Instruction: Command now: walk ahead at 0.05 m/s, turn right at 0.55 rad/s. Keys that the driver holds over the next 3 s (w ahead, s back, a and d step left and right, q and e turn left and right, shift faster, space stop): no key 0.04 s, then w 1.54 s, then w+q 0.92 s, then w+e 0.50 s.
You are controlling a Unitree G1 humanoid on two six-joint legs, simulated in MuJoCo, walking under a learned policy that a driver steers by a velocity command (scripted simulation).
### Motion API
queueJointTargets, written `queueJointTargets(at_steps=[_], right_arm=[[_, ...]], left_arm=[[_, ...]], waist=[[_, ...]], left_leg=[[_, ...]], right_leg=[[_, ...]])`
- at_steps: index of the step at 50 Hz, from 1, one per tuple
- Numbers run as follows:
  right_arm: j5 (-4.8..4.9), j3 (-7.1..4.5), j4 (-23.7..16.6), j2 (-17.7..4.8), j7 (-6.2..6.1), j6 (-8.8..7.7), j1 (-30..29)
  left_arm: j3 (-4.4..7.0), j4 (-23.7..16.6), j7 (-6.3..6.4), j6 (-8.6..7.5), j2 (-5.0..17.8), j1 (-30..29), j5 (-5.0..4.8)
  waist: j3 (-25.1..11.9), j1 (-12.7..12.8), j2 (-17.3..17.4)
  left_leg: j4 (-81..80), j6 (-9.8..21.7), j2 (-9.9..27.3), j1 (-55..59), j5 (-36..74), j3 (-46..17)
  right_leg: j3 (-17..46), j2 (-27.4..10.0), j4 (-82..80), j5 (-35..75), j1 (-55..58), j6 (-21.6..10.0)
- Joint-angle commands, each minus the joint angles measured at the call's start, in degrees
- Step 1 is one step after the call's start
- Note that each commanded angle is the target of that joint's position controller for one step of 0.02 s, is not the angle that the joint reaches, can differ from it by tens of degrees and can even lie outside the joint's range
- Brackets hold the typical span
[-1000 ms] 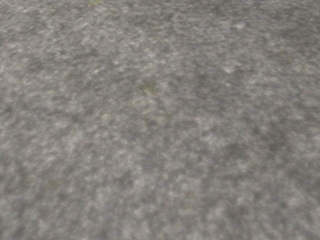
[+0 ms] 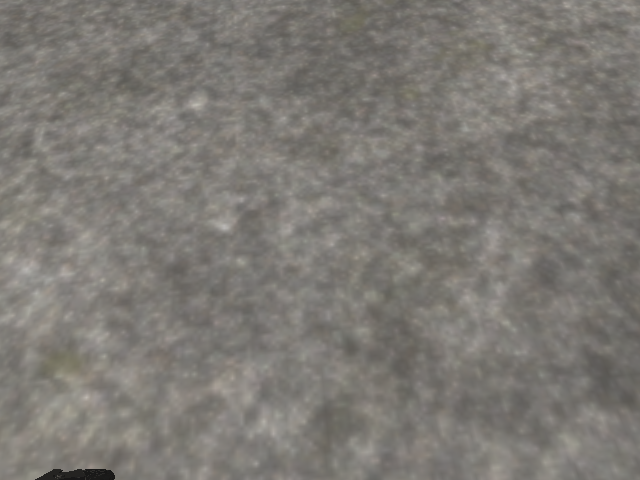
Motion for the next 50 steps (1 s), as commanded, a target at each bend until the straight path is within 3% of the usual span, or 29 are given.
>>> queueJointTargets(at_steps=[1,3,6,8,11,14,15,16,17,18,19,20,22,24,28,31,33,35,36,37,38,39,40,41,42,43,44,46,50], right_arm=[[-0.51,-1.63,-3.53,-6.67,-0.84,0.54,1.79],[-0.33,-1.27,-2.65,-5.28,-0.76,0.92,4.55],[-0.16,-0.29,-3.45,-3.25,-0.28,0.60,2.50],[0.00,-0.16,-4.14,-3.51,0.29,-0.09,1.27],[0.26,-0.22,-4.35,-3.93,1.05,-1.53,1.12],[0.25,-0.10,-2.45,-2.68,1.50,-2.84,6.05],[-0.06,-0.25,-1.52,-3.14,1.36,-3.18,9.55],[-0.73,-0.78,-0.43,-6.07,0.92,-3.51,15.68],[-1.34,-2.51,0.41,-12.61,1.26,-3.31,17.47],[-1.53,-2.36,-0.39,-10.86,1.12,-3.68,16.15],[-0.85,-1.59,-0.91,-8.12,0.70,-3.94,14.20],[-0.40,-1.13,-1.29,-6.70,0.55,-4.04,13.27],[-0.07,-0.62,-1.16,-5.61,0.29,-3.95,13.47],[-0.08,-0.43,-0.75,-5.07,0.14,-3.88,14.79],[0.37,-0.59,0.51,-6.42,0.02,-3.20,17.27],[0.94,-0.94,1.56,-8.01,0.21,-2.70,19.65],[1.43,-1.21,2.14,-8.70,0.20,-2.30,20.01],[1.69,-1.62,2.29,-9.88,-0.04,-1.88,18.77],[1.75,-1.48,2.28,-9.47,-0.20,-1.75,18.38],[1.01,-0.78,1.57,-7.78,-0.35,-1.96,18.02],[0.06,1.09,-1.17,-2.02,-0.23,-2.87,21.38],[0.56,1.52,-0.87,-1.55,-0.11,-4.24,21.40],[2.22,-0.05,-1.96,-6.61,0.42,-4.94,16.84],[2.50,0.06,-2.92,-6.73,0.67,-5.24,12.73],[1.55,0.11,-3.12,-5.85,0.59,-5.23,10.96],[0.79,-0.20,-2.78,-5.48,0.51,-4.71,11.38],[0.75,-0.04,-2.23,-4.41,0.68,-4.08,12.87],[0.57,0.31,-1.86,-2.59,0.64,-3.00,13.60],[-0.19,0.84,-4.39,-1.50,0.62,-2.99,5.62]], left_arm=[[2.46,-4.04,1.09,-0.24,8.73,0.33,-0.20],[2.25,-4.23,1.60,-0.13,8.20,-0.32,0.68],[2.18,-3.34,2.14,-0.41,8.14,1.25,0.01],[2.05,-2.64,2.10,-0.72,8.50,2.21,0.37],[1.71,-1.23,1.53,-1.09,8.57,4.37,0.24],[0.91,-0.72,1.15,-1.03,7.24,3.42,-0.22],[0.24,-0.95,1.16,-1.16,5.23,2.63,-0.09],[-0.87,-1.89,1.14,-1.51,1.31,0.73,-0.02],[-0.83,-4.53,0.97,-2.67,1.26,0.24,-0.86],[0.44,-4.45,1.15,-3.70,5.64,-1.94,-1.66],[1.00,-3.54,0.88,-4.21,6.80,-0.76,-1.80],[0.96,-2.38,0.71,-4.28,6.04,0.30,-1.13],[0.77,-2.13,0.39,-4.65,4.43,-0.90,-0.31],[0.19,-2.20,0.06,-4.88,2.22,-2.41,-0.23],[-1.05,-3.30,-0.89,-5.27,-0.80,-8.04,-0.71],[-1.03,-4.01,-1.85,-5.59,-0.09,-10.97,-1.26],[-0.77,-4.41,-2.28,-5.83,0.96,-11.22,-1.49],[0.22,-3.38,-2.11,-5.94,3.20,-6.56,-1.23],[1.41,-1.16,-1.61,-5.78,5.22,0.50,-0.92],[2.60,1.18,-0.89,-5.46,7.85,9.88,-0.70],[3.80,2.33,-0.25,-4.99,13.78,18.07,0.98],[3.06,3.18,-0.39,-4.85,11.89,19.40,0.25],[1.75,3.33,-0.37,-4.87,8.51,15.50,-0.15],[1.13,3.18,-0.25,-4.80,6.74,12.30,-0.36],[0.66,3.30,-0.44,-4.86,5.46,9.09,-0.05],[0.23,3.13,-0.62,-5.22,4.00,6.71,0.43],[0.22,3.17,-0.67,-5.45,3.67,5.21,0.62],[0.44,4.20,-0.65,-6.35,3.96,4.67,0.15],[0.86,6.55,0.05,-6.68,5.44,6.70,-0.02]], waist=[[-12.53,-0.54,-5.33],[-14.25,-1.49,-6.55],[-13.39,0.52,-9.06],[-11.91,1.54,-10.66],[-9.69,2.23,-9.86],[-7.42,-1.16,-7.93],[-7.19,-2.69,-6.36],[-7.04,-4.35,1.58],[-3.34,-3.27,13.75],[0.90,-4.25,10.55],[1.52,-2.66,8.42],[0.35,-1.99,7.70],[-0.08,-2.39,6.78],[-1.30,-3.13,6.36],[-1.11,-5.49,6.49],[-0.03,-6.52,6.76],[0.46,-5.53,7.21],[-2.30,-1.56,7.75],[-7.07,2.38,6.48],[-13.87,6.85,5.05],[-24.33,7.46,-8.06],[-29.77,7.07,-16.86],[-19.97,6.82,-12.63],[-13.40,5.59,-9.19],[-9.11,3.65,-5.32],[-7.21,1.57,-5.80],[-6.62,0.00,-6.78],[-5.50,-1.53,-6.11],[-2.15,-0.09,-3.82]], left_leg=[[1.14,-0.50,1.73,-7.89,5.13,-4.21],[-3.35,-1.27,0.96,-3.70,8.02,-3.01],[-13.83,-1.16,1.00,-1.19,11.31,-2.00],[-18.77,-0.47,0.75,0.50,11.24,-1.58],[-24.97,1.42,0.13,3.32,10.77,-0.50],[-35.69,4.42,-1.17,13.52,15.16,1.56],[-38.30,5.69,1.08,17.90,13.78,-1.39],[-45.06,8.87,10.66,23.00,5.96,-13.71],[-53.87,15.90,20.33,25.39,-8.28,-33.43],[-56.22,18.67,22.67,23.11,-13.48,-39.05],[-55.41,17.12,20.40,24.16,-10.78,-34.70],[-55.09,15.41,17.79,25.39,-6.42,-29.75],[-56.20,13.60,14.65,25.44,4.44,-21.92],[-56.64,13.02,12.19,24.42,14.95,-15.35],[-56.05,12.18,9.86,21.65,25.40,-7.47],[-55.21,12.45,11.66,22.14,26.92,-7.45],[-53.95,12.12,13.61,24.32,30.23,-8.35],[-48.53,10.86,13.94,25.93,45.42,-6.93],[-40.09,9.55,11.70,24.84,55.39,-4.01],[-27.97,7.62,9.33,17.23,53.02,-1.85],[-4.66,3.59,2.25,-4.42,31.13,1.15],[6.62,2.96,-2.76,-12.92,-0.72,-6.19],[10.94,3.53,0.97,-19.16,1.37,-7.59],[9.70,4.25,3.65,-19.63,6.03,-5.50],[6.23,4.14,5.39,-17.98,10.20,-4.53],[3.28,3.91,7.00,-14.82,13.25,-4.93],[2.19,3.46,7.54,-11.88,15.01,-4.98],[-0.47,2.29,7.79,-10.50,16.78,-4.35],[-14.23,0.84,7.60,-13.25,28.61,-3.64]], right_leg=[[17.64,-13.97,-11.22,18.42,14.61,-11.09],[15.49,-12.38,-12.34,14.21,11.77,-11.03],[16.61,-10.86,-15.94,-11.67,9.88,-10.44],[18.42,-11.57,-16.86,-17.74,8.94,-10.03],[20.55,-12.69,-16.37,-22.48,8.05,-9.26],[19.40,-10.02,-13.50,-27.10,1.88,-6.93],[18.12,-7.82,-9.70,-26.82,-1.37,-4.99],[12.04,-3.04,4.60,-24.74,-8.28,-1.41],[1.63,2.85,17.10,-22.96,-21.43,1.24],[5.26,-0.69,24.94,-21.21,-26.52,1.40],[6.40,-2.21,27.49,-16.04,-28.35,1.34],[5.25,-3.27,28.17,-12.72,-28.25,1.71],[3.73,-5.06,25.77,-5.37,-26.37,2.78],[0.91,-5.08,22.17,0.08,-22.62,3.92],[-2.19,-4.04,8.35,6.23,-13.78,4.84],[-3.33,-3.11,2.60,6.04,-9.87,4.17],[-2.96,-2.94,-0.07,4.07,-8.33,2.50],[-3.94,-1.27,-2.69,2.67,-0.34,0.13],[-5.00,0.09,-4.43,3.71,10.06,-1.65],[-1.79,-3.33,-2.49,4.44,25.41,-3.83],[21.93,-19.35,-2.44,-2.90,48.56,-11.45],[41.50,-25.05,-12.58,-11.06,50.15,-15.38],[35.05,-23.07,-14.16,-14.63,43.54,-12.94],[26.88,-20.58,-14.82,-11.61,35.57,-11.29],[21.71,-17.97,-16.70,-6.84,27.82,-10.51],[18.01,-15.92,-18.51,-2.29,22.35,-9.97],[15.92,-14.95,-20.41,-0.11,18.66,-10.22],[12.20,-14.49,-22.91,4.69,14.80,-11.17],[5.93,-12.70,-24.69,9.71,14.05,-10.41]])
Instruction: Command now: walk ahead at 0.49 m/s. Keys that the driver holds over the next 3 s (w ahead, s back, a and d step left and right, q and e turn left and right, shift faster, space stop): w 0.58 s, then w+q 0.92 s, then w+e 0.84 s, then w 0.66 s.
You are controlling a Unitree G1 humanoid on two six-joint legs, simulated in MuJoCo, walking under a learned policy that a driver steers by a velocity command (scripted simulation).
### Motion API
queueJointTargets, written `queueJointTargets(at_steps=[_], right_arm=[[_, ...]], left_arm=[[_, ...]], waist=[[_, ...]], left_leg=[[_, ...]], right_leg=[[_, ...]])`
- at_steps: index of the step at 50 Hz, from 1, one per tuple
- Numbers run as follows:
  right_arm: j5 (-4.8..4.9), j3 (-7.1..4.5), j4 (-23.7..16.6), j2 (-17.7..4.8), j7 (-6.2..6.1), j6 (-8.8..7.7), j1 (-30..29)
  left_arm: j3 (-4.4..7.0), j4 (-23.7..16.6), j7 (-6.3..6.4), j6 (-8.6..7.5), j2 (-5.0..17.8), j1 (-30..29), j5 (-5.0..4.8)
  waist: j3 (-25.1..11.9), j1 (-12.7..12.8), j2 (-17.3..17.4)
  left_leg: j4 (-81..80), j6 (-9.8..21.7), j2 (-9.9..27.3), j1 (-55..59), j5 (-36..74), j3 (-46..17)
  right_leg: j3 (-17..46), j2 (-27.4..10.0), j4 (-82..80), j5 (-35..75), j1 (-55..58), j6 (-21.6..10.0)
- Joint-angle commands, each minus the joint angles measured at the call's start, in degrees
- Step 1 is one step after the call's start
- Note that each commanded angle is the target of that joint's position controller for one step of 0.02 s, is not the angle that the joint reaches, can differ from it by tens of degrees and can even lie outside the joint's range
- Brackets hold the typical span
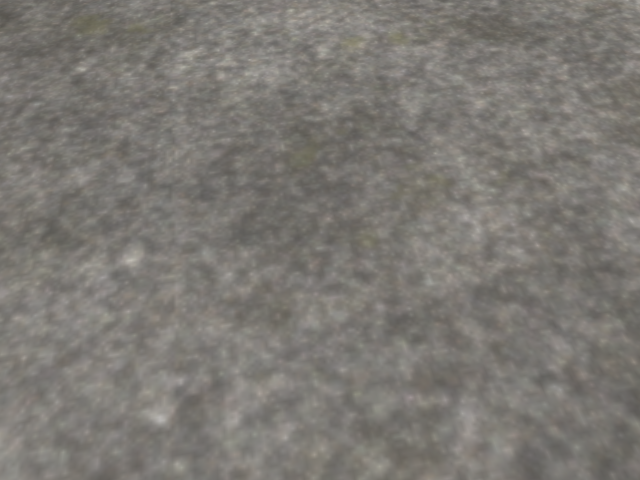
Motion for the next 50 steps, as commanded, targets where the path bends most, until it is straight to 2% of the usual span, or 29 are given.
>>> queueJointTargets(at_steps=[1,5,8,10,11,12,13,14,15,16,17,18,19,20,22,24,29,32,34,37,38,39,40,41,42,44,45,46,50], right_arm=[[-0.24,-0.02,-3.49,-1.52,0.34,-0.65,-1.57],[0.54,0.40,-5.79,-1.20,1.63,-1.50,-9.37],[0.54,-0.04,-7.40,-2.56,2.47,-1.68,-11.82],[0.41,-0.53,-7.28,-3.69,2.68,-1.75,-9.79],[0.30,-1.23,-6.37,-4.87,2.50,-1.76,-5.70],[0.18,-2.59,-3.97,-7.26,1.99,-1.65,2.66],[-0.29,-3.76,-2.31,-11.48,1.34,-1.38,12.73],[-0.36,-4.55,-1.17,-15.81,1.71,-1.26,14.82],[0.30,-3.12,-1.65,-9.60,1.76,-1.25,15.49],[0.14,-2.35,-2.02,-7.75,1.57,-1.35,11.45],[-0.21,-2.00,-2.53,-6.93,1.46,-1.28,7.44],[-0.67,-1.68,-2.70,-5.70,1.52,-1.33,4.85],[-1.23,-1.30,-2.87,-4.47,1.54,-1.63,3.49],[-1.11,-1.25,-2.75,-3.99,1.62,-1.88,2.92],[-0.52,-1.51,-1.83,-4.67,1.55,-2.50,3.23],[-0.42,-1.90,-0.77,-5.90,1.07,-2.54,4.28],[0.16,-2.21,1.32,-7.32,0.20,-1.70,7.40],[0.75,-2.43,3.33,-7.98,0.03,-0.86,11.43],[0.99,-2.70,3.95,-8.41,-0.27,-0.15,12.15],[1.08,-3.21,4.14,-9.26,-0.79,0.66,10.92],[0.99,-2.91,4.02,-8.57,-0.85,0.83,10.21],[0.30,-1.86,3.33,-5.75,-0.81,0.76,10.18],[-0.28,-0.16,1.28,-0.11,-0.73,0.07,14.64],[1.12,-0.02,1.28,-0.42,-0.66,-0.80,16.66],[2.41,-1.69,1.10,-6.35,-0.64,-0.98,12.81],[1.82,-2.11,-0.17,-6.18,-0.79,-0.50,7.30],[1.40,-2.46,-0.07,-5.48,-0.81,0.22,7.30],[1.49,-2.40,0.07,-4.24,-0.66,0.99,8.39],[1.11,-2.21,-1.67,-1.90,-0.65,2.65,6.24]], left_arm=[[1.98,-3.61,0.69,-1.18,8.44,-4.11,-0.29],[2.53,-1.16,1.09,-0.45,10.76,0.79,-1.10],[2.83,0.54,1.39,0.53,11.36,2.52,-1.44],[3.05,1.19,1.66,1.27,11.96,2.37,-1.38],[3.06,1.23,1.78,1.64,12.32,1.45,-1.28],[2.51,1.26,1.94,1.99,11.09,1.39,-0.90],[1.09,-0.06,2.18,1.97,7.99,2.39,0.49],[-0.97,-0.74,1.47,0.72,0.81,10.96,0.01],[0.19,0.15,1.17,-0.36,6.88,6.37,-1.19],[1.10,-1.93,0.96,-0.95,9.96,-0.05,-2.49],[0.83,-2.82,1.27,-1.17,9.31,-3.47,-2.10],[0.95,-3.09,1.41,-1.09,8.79,-4.71,-1.03],[1.11,-2.75,1.37,-0.60,8.22,-3.41,-0.77],[1.01,-2.20,1.38,-0.01,7.26,-2.08,-0.82],[0.65,-1.84,1.56,1.02,5.59,-1.80,-0.58],[0.42,-3.02,1.71,1.36,5.01,-5.60,-0.11],[-0.30,-4.81,0.87,0.42,3.40,-14.78,-0.27],[-0.35,-6.68,0.11,-0.26,3.57,-20.62,-0.56],[-0.14,-7.48,-0.53,-0.83,4.37,-22.29,-0.74],[0.82,-6.46,-0.80,-1.63,6.77,-18.10,-0.72],[1.82,-4.69,-0.47,-1.79,8.42,-12.20,-0.57],[3.10,-2.66,0.11,-1.89,11.48,-3.12,0.12],[4.47,-1.84,0.70,-1.52,17.05,4.14,1.23],[3.93,-1.18,0.48,-0.98,14.87,5.70,0.76],[2.62,-1.49,0.53,-0.87,10.43,2.35,0.17],[1.38,-1.54,0.60,-0.85,6.48,-4.59,0.11],[0.97,-1.41,0.57,-1.16,4.85,-7.06,0.43],[1.07,-1.12,0.59,-1.45,4.80,-8.52,0.75],[2.02,0.80,1.05,-2.45,6.64,-8.93,0.94]], waist=[[2.64,-1.59,-5.61],[3.69,1.67,-5.15],[3.88,1.54,-5.36],[2.19,-0.10,-6.46],[-0.57,-2.69,-6.98],[-6.19,-6.70,-6.23],[-15.28,-10.01,-0.36],[-22.75,-5.27,15.31],[-22.17,-8.72,9.25],[-13.04,-8.52,5.77],[-8.12,-6.82,0.88],[-4.73,-5.15,0.26],[-4.18,-3.15,1.58],[-4.05,-2.13,2.11],[-2.78,-1.27,1.59],[-0.62,-1.79,0.43],[1.71,-4.95,0.21],[3.12,-6.98,-0.05],[3.48,-6.73,0.59],[1.30,-3.28,2.42],[-2.10,-0.02,2.00],[-9.59,3.86,0.29],[-19.27,4.00,-11.55],[-23.66,3.81,-20.66],[-14.78,4.21,-13.93],[-4.92,1.48,-8.88],[-2.50,-0.22,-9.73],[-1.51,-1.51,-10.63],[0.92,-2.60,-7.10]], left_leg=[[-10.72,-0.54,0.51,0.47,10.45,-0.41],[-21.77,0.36,-1.98,3.29,16.31,0.97],[-25.71,2.45,-2.80,1.84,11.78,0.28],[-26.99,3.94,-4.21,5.53,6.94,1.41],[-28.09,5.14,-6.11,11.84,5.64,3.29],[-28.21,6.87,-7.42,23.90,6.31,4.60],[-25.65,10.33,2.27,41.55,9.03,-6.01],[-32.35,20.05,14.71,60.83,-5.87,-34.80],[-38.74,18.53,14.01,60.38,-15.56,-40.76],[-39.73,15.91,12.31,53.36,-14.21,-32.20],[-40.52,14.76,10.28,45.17,-7.94,-25.92],[-41.79,14.77,8.63,38.33,-1.29,-21.46],[-43.24,14.37,6.99,34.06,2.81,-18.27],[-44.83,14.56,6.01,31.89,4.40,-16.07],[-47.23,15.44,5.65,29.04,7.83,-12.30],[-49.11,15.79,5.44,28.55,9.81,-9.55],[-49.99,12.94,2.64,30.07,9.88,-2.68],[-48.01,12.93,3.83,32.50,8.73,-4.33],[-45.53,12.50,5.32,35.38,8.81,-6.26],[-39.89,10.81,6.36,37.13,13.23,-8.81],[-33.48,9.46,3.98,35.75,19.31,-7.33],[-21.00,7.46,0.53,29.47,16.52,-4.99],[0.45,3.33,-7.22,9.63,-2.88,-0.11],[12.16,2.23,-9.92,-1.28,-24.94,-4.24],[17.01,2.45,-6.45,-6.00,-21.74,-6.55],[14.22,2.47,-2.13,-4.52,-12.69,-4.29],[11.58,2.34,-0.51,-2.01,-9.63,-4.74],[10.64,2.05,0.26,0.95,-7.69,-4.61],[5.57,0.76,0.90,-0.85,-0.94,-4.62]], right_leg=[[7.90,-13.69,-9.63,11.48,-3.64,-9.60],[6.97,-15.08,-8.77,8.94,0.02,-8.40],[8.00,-18.00,-5.38,11.61,7.17,-7.21],[8.02,-18.60,-1.41,19.36,10.48,-5.97],[6.79,-17.36,4.07,28.78,10.83,-4.97],[4.42,-14.34,14.65,34.34,8.09,-3.36],[1.84,-10.90,32.61,20.25,-2.96,-1.11],[3.28,0.02,52.73,-19.30,-26.42,2.71],[10.59,-1.89,58.46,-23.00,-33.22,2.18],[9.22,-4.82,59.01,-18.24,-36.91,1.48],[7.37,-7.67,56.49,-13.12,-35.62,1.39],[7.04,-9.40,53.09,-9.86,-33.61,1.70],[7.61,-10.93,51.05,-7.59,-29.68,1.84],[7.44,-11.21,49.51,-6.63,-27.48,2.20],[6.64,-11.62,46.15,-5.14,-27.12,3.21],[6.37,-12.08,40.64,-0.34,-30.02,4.45],[4.20,-10.17,22.98,14.46,-28.56,4.95],[3.90,-8.38,17.12,15.19,-27.34,4.98],[4.71,-7.64,14.04,12.73,-27.09,4.29],[4.24,-6.15,10.96,7.41,-19.31,2.54],[2.93,-5.04,9.09,6.82,-10.40,1.18],[5.90,-9.08,11.63,7.89,4.63,-1.37],[25.16,-23.49,11.85,3.78,27.08,-7.73],[43.15,-28.64,3.35,-7.55,30.78,-12.21],[36.89,-26.68,1.38,-13.47,24.05,-9.69],[23.33,-22.37,-1.88,-7.88,9.70,-6.75],[18.37,-20.38,-3.86,-3.91,4.73,-5.98],[14.87,-19.53,-5.65,-1.14,1.22,-5.73],[5.39,-19.29,-8.86,9.42,-0.97,-7.00]])
Over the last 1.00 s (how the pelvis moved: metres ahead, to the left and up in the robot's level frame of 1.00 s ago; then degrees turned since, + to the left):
0.37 -0.05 0.02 -6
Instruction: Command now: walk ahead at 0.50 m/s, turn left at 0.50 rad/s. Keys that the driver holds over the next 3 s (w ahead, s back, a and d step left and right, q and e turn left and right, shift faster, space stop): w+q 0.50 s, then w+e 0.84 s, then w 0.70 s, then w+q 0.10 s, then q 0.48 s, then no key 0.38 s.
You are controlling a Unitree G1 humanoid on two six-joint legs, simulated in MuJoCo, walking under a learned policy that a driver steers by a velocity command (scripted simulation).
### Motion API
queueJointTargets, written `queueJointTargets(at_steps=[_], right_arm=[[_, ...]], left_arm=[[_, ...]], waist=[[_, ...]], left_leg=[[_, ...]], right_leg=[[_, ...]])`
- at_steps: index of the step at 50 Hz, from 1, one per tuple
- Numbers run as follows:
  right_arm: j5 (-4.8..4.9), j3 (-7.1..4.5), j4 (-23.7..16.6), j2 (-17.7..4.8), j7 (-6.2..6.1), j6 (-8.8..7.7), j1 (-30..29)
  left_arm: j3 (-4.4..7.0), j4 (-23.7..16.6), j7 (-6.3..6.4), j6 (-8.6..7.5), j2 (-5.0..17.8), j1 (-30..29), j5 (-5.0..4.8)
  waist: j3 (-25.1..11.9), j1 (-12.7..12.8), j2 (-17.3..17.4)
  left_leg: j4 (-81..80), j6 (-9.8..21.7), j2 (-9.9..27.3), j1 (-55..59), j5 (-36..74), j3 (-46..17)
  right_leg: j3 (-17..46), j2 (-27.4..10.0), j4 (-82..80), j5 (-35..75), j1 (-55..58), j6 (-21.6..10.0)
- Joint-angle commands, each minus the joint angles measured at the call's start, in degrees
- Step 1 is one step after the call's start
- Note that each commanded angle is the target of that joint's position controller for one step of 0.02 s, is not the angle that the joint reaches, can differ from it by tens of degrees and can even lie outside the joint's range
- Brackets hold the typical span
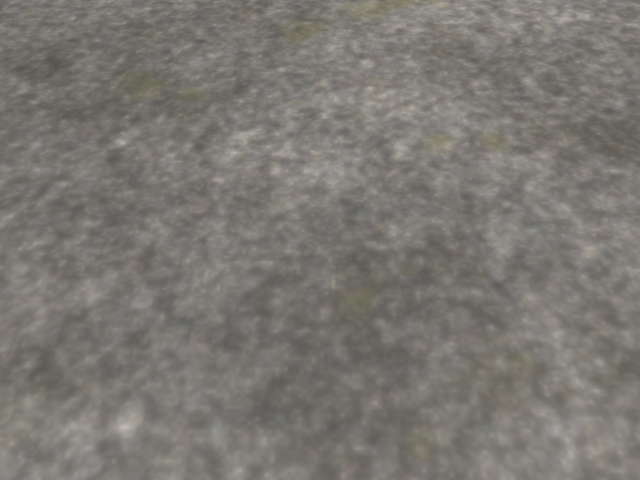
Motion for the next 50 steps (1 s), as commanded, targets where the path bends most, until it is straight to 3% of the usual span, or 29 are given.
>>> queueJointTargets(at_steps=[1,5,8,10,13,14,15,16,17,18,19,20,21,22,25,29,32,36,39,40,41,42,43,44,45,46,47,48,50], right_arm=[[-0.32,-0.53,-4.11,-1.56,0.12,0.26,0.75],[-0.41,0.25,-6.42,-0.09,1.74,-0.41,-6.34],[-0.41,0.59,-8.92,0.15,2.79,-0.38,-11.59],[-0.41,0.42,-10.45,-0.49,3.36,-0.26,-13.34],[-0.56,-1.16,-10.85,-3.44,3.59,0.26,-8.90],[-0.39,-2.49,-9.27,-5.54,3.35,0.44,-1.97],[-0.24,-4.54,-6.53,-9.13,2.47,0.81,7.94],[0.12,-6.08,-5.69,-15.95,1.31,1.07,11.01],[-0.10,-5.16,-8.24,-15.63,1.82,-0.10,9.81],[-0.59,-3.66,-8.06,-10.89,2.39,-1.08,9.01],[-0.79,-3.14,-7.82,-9.34,2.42,-1.75,6.71],[-0.73,-2.58,-8.24,-7.57,2.31,-1.97,2.68],[-1.14,-1.96,-9.06,-5.80,2.03,-2.05,-0.35],[-1.62,-1.67,-9.85,-5.28,1.77,-2.05,-1.75],[-1.20,-2.05,-9.54,-6.78,0.77,-2.42,-0.70],[-1.35,-1.54,-7.38,-6.01,-0.15,-2.56,1.80],[-1.42,-1.52,-5.33,-6.85,0.06,-2.95,4.47],[-1.49,-1.76,-2.54,-7.33,0.10,-2.60,6.61],[-1.45,-2.11,-1.93,-8.23,-0.46,-1.83,5.16],[-1.60,-2.22,-2.19,-8.77,-0.68,-1.54,4.21],[-1.67,-1.97,-2.59,-8.52,-0.94,-1.05,3.06],[-2.26,-1.28,-3.65,-7.40,-1.46,-0.95,3.32],[-2.89,0.39,-5.50,-2.23,-0.80,-2.20,10.06],[-2.30,0.76,-5.08,-3.04,-0.18,-3.68,7.66],[-0.25,0.08,-6.80,-6.30,0.62,-4.97,2.26],[-0.12,0.28,-7.79,-6.35,0.73,-5.73,-1.79],[-1.37,0.12,-8.30,-6.20,0.56,-6.06,-3.76],[-2.32,-0.26,-8.38,-6.28,0.30,-5.84,-3.38],[-2.78,-0.23,-8.37,-5.10,0.14,-4.99,-1.52]], left_arm=[[1.87,-2.77,0.58,-1.37,7.62,-3.75,0.17],[2.36,-1.73,1.26,-0.57,9.62,-2.23,-0.19],[2.89,-0.46,1.43,0.45,11.13,0.67,-0.95],[3.26,0.19,1.43,1.36,12.02,1.64,-1.61],[4.01,-0.06,1.76,2.62,14.41,0.50,-2.50],[4.05,-0.28,1.84,3.10,14.66,-0.38,-2.78],[3.43,-0.53,2.00,3.09,13.27,-0.28,-2.47],[1.27,-3.07,1.62,2.31,6.42,3.73,0.28],[0.09,-4.80,0.89,0.01,5.06,2.85,-0.26],[1.37,-6.32,0.21,-1.53,10.13,-4.71,-2.79],[1.14,-7.28,0.09,-2.39,9.75,-6.73,-3.37],[1.15,-6.44,0.57,-2.60,9.28,-6.20,-2.08],[1.61,-5.79,0.84,-2.16,9.90,-5.04,-0.99],[1.80,-5.53,0.72,-1.39,10.00,-4.03,-0.74],[1.43,-6.12,0.88,0.16,7.78,-4.88,0.20],[0.01,-6.77,0.15,0.23,5.04,-10.70,-0.42],[-0.44,-7.80,-0.62,-0.08,5.10,-15.13,-1.42],[-0.38,-9.61,-1.94,-0.44,6.38,-18.18,-1.84],[-0.02,-9.57,-2.90,-0.48,7.32,-15.02,-1.86],[0.65,-8.71,-2.82,-0.30,8.51,-11.30,-1.71],[1.87,-6.69,-2.52,-0.12,10.34,-3.98,-1.43],[3.00,-5.24,-2.09,0.16,13.25,4.40,-1.29],[4.37,-5.08,-1.92,0.30,18.87,9.18,-1.35],[3.22,-4.42,-2.13,0.43,14.28,10.70,-2.42],[2.46,-5.25,-1.79,0.59,11.93,7.51,-2.24],[2.18,-6.35,-1.49,0.85,11.00,4.23,-1.74],[1.75,-7.00,-1.33,1.05,9.97,1.58,-1.42],[1.26,-7.64,-1.07,0.99,8.84,0.07,-0.93],[1.29,-8.45,-0.58,1.19,8.92,-0.91,-1.03]], waist=[[0.37,-1.63,-7.05],[2.14,0.94,-5.70],[3.92,2.84,-4.92],[4.34,2.77,-5.24],[-0.36,-1.39,-7.90],[-4.12,-5.64,-7.59],[-9.19,-10.52,-5.42],[-13.39,-7.36,9.13],[-22.68,-5.91,10.00],[-17.77,-8.84,3.05],[-11.12,-7.22,1.48],[-7.11,-4.35,-2.51],[-5.37,-2.15,-1.71],[-4.78,-0.88,-0.56],[-3.75,-0.35,-1.15],[-1.86,-3.44,0.88],[0.20,-5.93,1.52],[2.77,-6.86,0.65],[0.99,-4.50,1.43],[-2.00,-2.50,2.13],[-6.60,1.47,0.99],[-12.56,4.90,-2.34],[-19.68,1.96,-15.95],[-22.08,3.94,-16.04],[-14.12,4.67,-12.04],[-8.93,3.92,-6.65],[-4.57,2.15,-3.62],[-3.55,0.21,-4.29],[-3.26,-1.62,-6.77]], left_leg=[[-4.32,-0.78,2.97,-5.17,7.35,-3.05],[-18.08,-0.10,1.97,-3.30,16.87,1.13],[-23.87,1.11,1.35,-4.45,16.22,3.37],[-26.11,2.46,0.52,-4.85,12.79,4.72],[-26.79,5.82,-4.68,4.77,4.24,9.29],[-28.83,7.54,-7.40,13.94,4.33,10.61],[-31.77,9.81,-8.86,29.91,7.22,8.61],[-33.16,17.18,5.10,49.82,5.25,-15.76],[-44.41,25.39,13.88,58.07,-7.02,-44.36],[-48.06,21.57,13.17,55.25,-6.69,-39.61],[-47.94,19.46,11.23,47.82,-2.91,-31.91],[-47.83,17.52,8.64,39.39,3.31,-25.43],[-48.54,16.46,6.61,33.04,9.03,-20.82],[-49.75,16.19,5.37,29.12,11.87,-19.00],[-51.34,16.67,3.50,23.61,18.92,-14.30],[-52.27,13.02,0.88,23.09,18.02,-6.24],[-53.46,12.10,2.77,24.77,12.30,-5.71],[-51.23,11.55,7.53,35.79,16.19,-5.61],[-46.26,9.50,8.58,40.30,31.41,-2.80],[-41.66,8.57,7.72,40.52,42.44,-1.22],[-32.01,7.03,5.23,38.82,50.84,1.71],[-17.87,4.77,3.05,29.55,43.19,3.86],[5.13,-0.45,-7.15,6.08,10.12,4.92],[11.82,-0.73,-10.22,-4.91,-15.86,-2.46],[13.75,0.42,-6.53,-10.21,-12.62,-4.66],[10.62,1.12,-4.09,-9.66,-8.30,-3.59],[5.51,0.96,-2.37,-8.11,-5.70,-2.82],[1.40,0.63,-0.87,-4.30,-3.47,-2.92],[-3.11,-0.88,-0.44,-1.15,-2.39,-2.08]], right_leg=[[8.27,-16.01,-12.65,11.22,2.23,-8.75],[1.09,-14.89,-13.11,13.31,4.37,-7.52],[-1.09,-16.62,-12.15,14.59,9.58,-7.06],[-2.28,-17.78,-9.75,18.92,13.74,-6.20],[-4.88,-17.67,2.12,44.50,16.62,-4.38],[-6.16,-16.34,12.02,49.37,14.80,-3.32],[-7.06,-13.99,26.13,43.06,6.35,-1.09],[-6.50,-6.99,47.55,1.62,-17.46,2.51],[7.56,1.73,59.41,-24.84,-30.55,3.49],[12.54,-1.50,60.85,-20.51,-36.62,2.11],[11.94,-3.80,57.08,-15.39,-37.42,0.88],[12.00,-6.15,51.90,-11.47,-34.07,0.97],[12.32,-7.73,47.53,-8.78,-29.68,1.37],[12.40,-8.21,45.72,-7.18,-26.51,1.91],[10.85,-7.13,38.39,-2.51,-24.81,4.75],[9.16,-6.36,21.43,14.11,-23.39,5.76],[8.40,-5.54,15.20,20.77,-22.30,4.35],[8.88,-5.15,11.56,14.56,-29.28,0.79],[7.51,-2.86,10.61,6.86,-25.74,-2.08],[5.58,-0.65,10.90,5.18,-19.82,-3.17],[3.62,2.00,9.62,6.66,-9.56,-4.71],[11.23,-2.52,10.66,9.15,5.49,-7.43],[39.55,-16.38,7.63,1.17,26.56,-18.25],[54.65,-18.94,-1.93,-9.47,32.38,-19.78],[48.17,-18.02,-3.30,-13.36,27.13,-16.87],[41.78,-15.89,-3.96,-10.67,19.07,-15.06],[37.05,-14.00,-4.98,-5.03,11.22,-14.38],[33.78,-12.05,-6.03,0.54,6.40,-13.78],[30.36,-10.03,-7.41,7.39,1.88,-14.19]])
Over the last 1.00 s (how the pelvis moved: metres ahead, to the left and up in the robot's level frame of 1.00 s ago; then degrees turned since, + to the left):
0.56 0.01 0.00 10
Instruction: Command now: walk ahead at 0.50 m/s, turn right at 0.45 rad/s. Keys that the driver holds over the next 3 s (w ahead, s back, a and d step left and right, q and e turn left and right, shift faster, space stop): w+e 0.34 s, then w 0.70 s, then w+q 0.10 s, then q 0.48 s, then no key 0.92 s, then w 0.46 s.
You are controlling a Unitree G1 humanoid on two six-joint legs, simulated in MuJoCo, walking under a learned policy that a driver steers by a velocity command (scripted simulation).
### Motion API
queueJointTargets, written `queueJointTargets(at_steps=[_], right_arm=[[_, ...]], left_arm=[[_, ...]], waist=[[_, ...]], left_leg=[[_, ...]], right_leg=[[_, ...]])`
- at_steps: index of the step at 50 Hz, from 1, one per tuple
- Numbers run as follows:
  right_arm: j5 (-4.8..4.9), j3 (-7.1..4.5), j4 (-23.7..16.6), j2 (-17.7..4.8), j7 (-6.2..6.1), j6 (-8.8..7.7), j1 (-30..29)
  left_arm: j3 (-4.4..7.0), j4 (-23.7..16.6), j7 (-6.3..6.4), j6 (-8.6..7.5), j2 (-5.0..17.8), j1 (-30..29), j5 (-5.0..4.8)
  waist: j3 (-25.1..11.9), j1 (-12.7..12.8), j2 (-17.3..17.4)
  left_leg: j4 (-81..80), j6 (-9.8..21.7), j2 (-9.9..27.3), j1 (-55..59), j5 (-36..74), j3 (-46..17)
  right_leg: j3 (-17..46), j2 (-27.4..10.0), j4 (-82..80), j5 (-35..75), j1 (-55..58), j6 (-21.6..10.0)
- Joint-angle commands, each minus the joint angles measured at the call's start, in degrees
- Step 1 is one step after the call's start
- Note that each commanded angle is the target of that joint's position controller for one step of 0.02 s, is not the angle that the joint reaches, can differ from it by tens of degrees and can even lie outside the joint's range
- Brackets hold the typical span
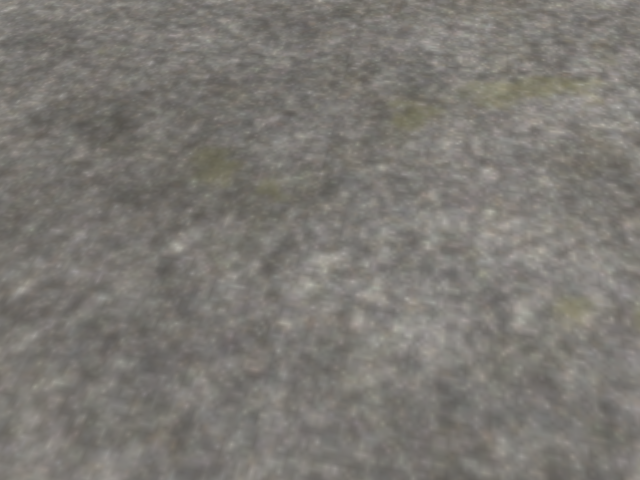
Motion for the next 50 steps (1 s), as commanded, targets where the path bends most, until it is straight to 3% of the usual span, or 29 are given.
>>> queueJointTargets(at_steps=[1,3,6,10,13,15,16,17,18,19,20,21,23,26,28,30,35,37,38,39,40,41,42,43,44,45,46,47,50], right_arm=[[-0.68,-1.94,-4.89,-5.97,-0.43,-0.49,0.03],[-0.70,-1.53,-5.92,-4.88,-0.76,-0.03,-3.12],[-0.51,-0.84,-7.26,-3.05,-0.54,-0.39,-9.49],[0.64,-0.94,-8.75,-3.59,0.49,-1.30,-15.78],[0.95,-1.78,-8.66,-5.55,1.00,-2.05,-15.15],[0.81,-2.93,-6.88,-7.49,0.61,-2.55,-7.89],[-0.19,-3.75,-6.02,-9.70,0.16,-2.78,-0.45],[-1.18,-4.92,-5.20,-14.39,-0.27,-2.32,6.95],[0.19,-4.93,-3.03,-13.25,0.37,-1.56,9.68],[0.76,-3.65,-3.71,-8.23,0.39,-1.32,6.88],[0.45,-2.96,-3.71,-6.13,0.34,-0.87,4.44],[0.04,-2.48,-3.23,-5.29,0.55,-0.64,2.29],[-0.41,-1.89,-2.37,-4.00,0.71,-0.78,0.37],[0.54,-2.38,-0.74,-5.55,0.93,-1.26,0.66],[0.85,-2.81,0.15,-7.27,0.81,-1.11,0.89],[1.18,-2.98,0.99,-8.33,0.69,-0.67,1.61],[2.14,-3.18,4.33,-10.15,0.64,0.55,7.01],[2.30,-3.34,5.31,-10.85,0.41,1.24,7.57],[2.35,-3.38,5.52,-11.28,0.24,1.59,6.94],[2.39,-3.08,5.67,-10.72,0.05,1.82,6.78],[1.71,-2.21,5.29,-8.87,-0.13,1.76,6.89],[0.34,-0.29,3.06,-3.59,0.04,0.90,10.70],[0.84,0.10,3.56,-3.26,0.24,-0.17,11.73],[2.29,-1.42,2.80,-8.61,0.63,-0.80,7.58],[2.74,-1.42,1.75,-8.73,0.74,-1.01,3.47],[1.96,-1.40,1.65,-8.00,0.55,-0.83,1.75],[1.17,-1.66,1.93,-7.58,0.38,-0.28,2.02],[1.06,-1.48,2.38,-6.45,0.46,0.34,3.32],[0.67,-1.05,2.24,-4.32,0.20,1.58,2.35]], left_arm=[[1.79,-4.57,1.03,-0.58,7.68,-0.81,-0.01],[2.32,-4.21,1.78,-0.53,9.25,0.52,-0.29],[2.60,-3.35,2.61,0.15,9.70,2.86,-0.89],[2.68,-2.02,3.18,1.27,9.40,7.09,-1.37],[2.88,-2.11,3.52,1.95,9.25,7.19,-1.15],[2.70,-2.91,3.37,2.17,8.28,5.34,-0.91],[1.72,-3.95,3.00,1.93,5.65,4.51,-0.35],[0.55,-5.11,3.00,1.45,1.80,10.19,-0.49],[0.08,-5.68,2.96,0.99,3.18,13.61,-1.37],[1.23,-4.56,2.93,1.00,8.04,10.37,-1.75],[1.48,-5.23,2.85,1.19,8.81,5.18,-1.23],[1.43,-6.17,2.74,1.11,7.89,2.03,-0.60],[1.38,-6.61,2.25,1.14,5.95,1.35,-0.57],[0.50,-7.21,1.85,1.24,3.27,0.08,-0.18],[-0.19,-8.07,1.48,0.81,2.34,-3.13,0.32],[-0.71,-8.69,0.97,0.26,1.72,-6.85,0.17],[-0.53,-11.12,0.13,-0.35,3.06,-14.53,-0.56],[-0.14,-11.57,-0.13,-0.49,4.08,-14.62,-0.53],[0.38,-10.99,-0.09,-0.56,4.97,-11.99,-0.36],[1.46,-9.16,0.19,-0.50,6.73,-6.09,-0.03],[2.85,-6.97,0.77,-0.31,9.69,2.67,0.18],[4.16,-6.28,1.44,0.17,15.91,10.30,1.34],[3.73,-5.39,1.24,0.52,14.26,12.01,0.16],[2.49,-5.59,1.06,0.43,10.82,8.93,-0.16],[1.86,-6.01,1.04,0.33,8.93,5.48,-0.09],[1.34,-6.12,0.82,0.17,7.40,2.10,0.33],[0.88,-6.33,0.63,-0.16,5.84,-0.29,0.79],[0.85,-6.34,0.53,-0.39,5.53,-1.62,1.02],[1.40,-4.88,0.68,-1.50,6.64,-1.42,0.60]], waist=[[-3.86,-1.67,-4.99],[-2.75,-0.99,-4.46],[-2.27,1.42,-5.18],[-2.12,3.74,-5.80],[-2.37,2.36,-7.27],[-5.25,-1.93,-8.06],[-12.19,-5.66,-5.77],[-21.32,-5.55,5.88],[-23.60,-4.45,18.16],[-15.08,-5.57,9.68],[-8.62,-5.87,4.55],[-4.06,-4.88,2.25],[-1.28,-2.48,4.25],[-1.32,-1.56,4.55],[-1.29,-2.14,3.23],[-0.98,-3.39,2.76],[0.11,-5.58,3.18],[-0.06,-4.47,3.69],[-1.46,-2.35,3.83],[-5.12,0.87,3.08],[-11.01,4.81,1.70],[-20.38,5.31,-10.04],[-25.14,5.24,-16.83],[-16.73,5.41,-11.36],[-10.71,4.28,-8.94],[-6.43,2.51,-6.01],[-4.42,0.52,-6.40],[-3.87,-1.03,-7.25],[-2.61,-2.37,-5.85]], left_leg=[[-5.55,-1.91,3.33,-8.92,3.07,-1.41],[-12.43,-3.62,2.69,-9.38,8.58,-0.46],[-25.22,-4.63,0.40,-5.26,20.36,-0.07],[-34.02,-4.28,-2.17,-1.77,24.57,-0.73],[-37.54,-2.45,-2.32,-0.03,18.94,-2.34],[-40.85,0.45,-2.00,10.52,17.67,-1.03],[-38.73,3.83,4.02,24.24,16.98,-5.52],[-38.64,11.10,16.84,45.41,12.02,-24.04],[-43.87,15.98,23.65,49.76,-1.12,-43.07],[-46.11,13.82,21.03,42.71,-8.45,-38.33],[-46.92,11.57,17.97,35.12,-5.44,-29.32],[-48.63,11.06,15.34,28.15,0.93,-23.55],[-51.52,10.62,11.94,20.81,8.90,-16.29],[-54.40,12.44,11.48,18.52,16.27,-11.00],[-55.36,12.70,11.15,18.42,19.87,-7.76],[-55.64,11.69,9.86,17.67,21.47,-4.13],[-53.76,9.92,11.74,22.06,21.82,-2.92],[-51.34,8.86,13.08,25.04,25.26,-3.09],[-47.91,7.94,12.67,25.43,31.52,-2.05],[-40.65,6.58,10.57,24.30,39.39,0.31],[-29.03,4.51,7.79,18.30,37.40,2.84],[-6.55,0.50,1.19,-1.77,16.06,6.21],[5.05,-0.41,-3.33,-12.85,-13.32,0.24],[9.47,0.26,0.36,-18.74,-11.54,-2.16],[8.13,0.87,2.91,-19.45,-6.44,-0.70],[4.71,0.63,4.63,-17.57,-2.29,0.10],[1.53,0.32,6.14,-14.25,0.73,-0.40],[0.26,-0.12,6.63,-11.06,2.59,-0.48],[-4.91,-1.70,6.82,-10.48,7.71,0.06]], right_leg=[[19.42,-14.82,-12.96,8.49,7.68,-11.07],[16.50,-13.54,-13.45,11.97,5.24,-10.66],[13.28,-10.26,-12.32,10.43,2.66,-7.70],[17.17,-11.20,-9.11,6.36,5.47,-6.43],[22.43,-13.27,-4.12,6.43,11.19,-5.31],[22.36,-11.55,2.25,11.82,10.54,-3.39],[19.32,-8.78,13.73,10.32,5.78,-1.62],[11.39,-1.00,32.55,-6.94,-10.43,2.34],[8.47,-1.42,44.25,-25.82,-23.09,3.73],[9.77,-4.89,48.41,-21.64,-26.75,4.14],[7.49,-6.65,48.44,-16.84,-26.53,4.43],[6.43,-7.88,45.97,-14.01,-25.61,4.60],[5.73,-10.05,40.77,-10.99,-21.65,4.57],[3.44,-11.05,33.02,-8.38,-20.66,5.30],[2.13,-11.89,25.70,-2.59,-20.05,5.64],[0.62,-11.36,17.89,3.91,-17.30,5.64],[-0.86,-9.19,8.01,7.57,-13.87,4.49],[-1.36,-8.45,5.63,4.36,-11.94,2.97],[-2.48,-7.32,3.79,3.80,-7.31,1.96],[-3.86,-5.83,2.12,4.13,1.86,0.54],[-1.13,-8.50,3.21,4.94,15.39,-1.58],[20.95,-23.94,3.43,2.90,37.14,-9.21],[39.64,-29.20,-5.43,-6.32,41.16,-14.32],[34.40,-27.14,-7.12,-11.80,35.08,-11.87],[26.74,-24.57,-8.10,-10.53,27.71,-9.95],[21.52,-22.11,-10.04,-6.17,20.13,-9.03],[17.93,-20.24,-11.86,-1.57,14.59,-8.31],[15.76,-19.30,-13.61,1.12,10.91,-8.34],[10.39,-18.62,-16.76,8.26,7.18,-9.51]])
Over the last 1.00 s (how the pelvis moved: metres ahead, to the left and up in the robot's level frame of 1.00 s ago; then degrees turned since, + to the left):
0.58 0.09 -0.01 10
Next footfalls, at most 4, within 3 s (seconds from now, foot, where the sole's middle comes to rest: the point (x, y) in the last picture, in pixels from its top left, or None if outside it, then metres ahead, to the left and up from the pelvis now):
0.32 left None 0.38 0.12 -0.78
0.80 right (450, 436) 0.56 -0.21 -0.78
1.30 left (377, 297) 0.90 -0.07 -0.78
1.76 right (470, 300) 0.89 -0.29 -0.78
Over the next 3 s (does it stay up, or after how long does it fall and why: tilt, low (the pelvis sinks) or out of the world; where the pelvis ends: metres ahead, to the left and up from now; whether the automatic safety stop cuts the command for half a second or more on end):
stays up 0.94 -0.19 0.01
